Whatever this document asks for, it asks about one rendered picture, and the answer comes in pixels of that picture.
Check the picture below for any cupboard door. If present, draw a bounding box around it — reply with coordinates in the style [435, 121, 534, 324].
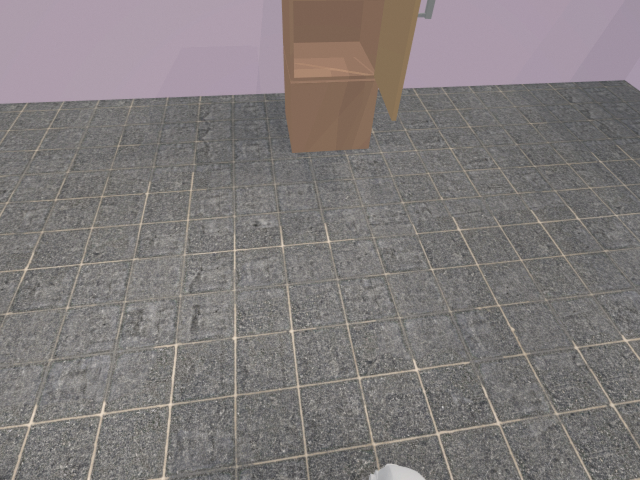
[374, 0, 421, 121]

